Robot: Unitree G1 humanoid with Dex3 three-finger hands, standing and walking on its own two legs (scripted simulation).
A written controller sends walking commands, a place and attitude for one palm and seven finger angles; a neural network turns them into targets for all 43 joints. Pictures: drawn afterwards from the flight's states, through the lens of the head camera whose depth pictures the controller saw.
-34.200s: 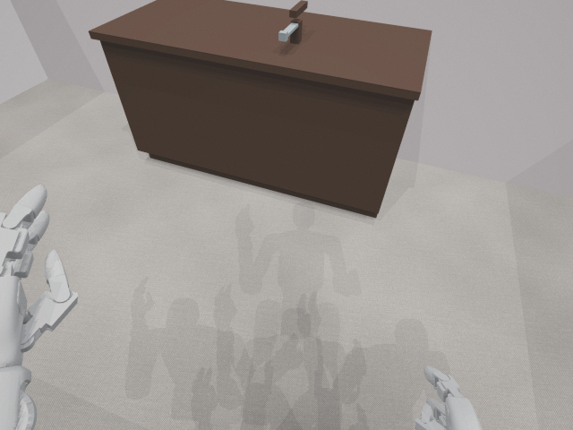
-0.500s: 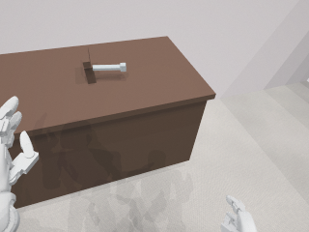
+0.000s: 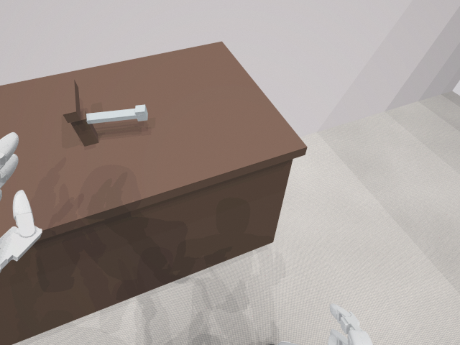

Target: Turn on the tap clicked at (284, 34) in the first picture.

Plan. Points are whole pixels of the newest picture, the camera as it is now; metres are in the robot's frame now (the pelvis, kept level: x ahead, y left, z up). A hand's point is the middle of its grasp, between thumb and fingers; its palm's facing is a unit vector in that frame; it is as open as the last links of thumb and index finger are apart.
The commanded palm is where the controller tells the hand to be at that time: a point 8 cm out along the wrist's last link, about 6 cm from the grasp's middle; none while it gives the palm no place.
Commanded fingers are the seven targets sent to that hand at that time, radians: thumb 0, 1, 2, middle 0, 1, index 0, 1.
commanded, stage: take the last steps up to it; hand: left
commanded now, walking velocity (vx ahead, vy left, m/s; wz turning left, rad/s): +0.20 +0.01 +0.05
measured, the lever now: (141, 112) +0.63 +0.24 +0.03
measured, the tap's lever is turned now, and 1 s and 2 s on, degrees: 77 77 77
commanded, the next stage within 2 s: come to a stop and stand still in 0.18 s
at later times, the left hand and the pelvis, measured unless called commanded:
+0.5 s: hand (106, 163) +0.33 +0.19 +0.18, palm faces +0.39 -0.81 -0.44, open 7.4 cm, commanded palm +0.27 +0.24 +0.19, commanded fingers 0.00 0.90 0.90 -0.20 -0.30 -0.20 -0.30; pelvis +0.12 -0.05 +0.01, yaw +2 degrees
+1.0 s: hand (80, 162) +0.33 +0.23 +0.18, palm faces +0.41 -0.82 -0.39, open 7.4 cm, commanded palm +0.28 +0.26 +0.19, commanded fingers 0.00 0.90 0.90 -0.20 -0.30 -0.20 -0.30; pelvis +0.13 -0.02 +0.02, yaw +1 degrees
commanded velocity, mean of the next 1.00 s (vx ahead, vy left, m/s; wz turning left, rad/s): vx -0.04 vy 0.05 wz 0.01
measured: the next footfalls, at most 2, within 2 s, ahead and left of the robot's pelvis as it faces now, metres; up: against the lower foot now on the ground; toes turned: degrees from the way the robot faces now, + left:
left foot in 0.20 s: +0.12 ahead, +0.12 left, +0.00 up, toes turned +3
left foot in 0.62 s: +0.19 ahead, +0.09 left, +0.00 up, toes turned +2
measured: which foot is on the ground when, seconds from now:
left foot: down 0.00-0.00, up 0.02-0.18, down 0.20-0.38, up 0.40-0.60, down 0.62-1.00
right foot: down 0.00-1.00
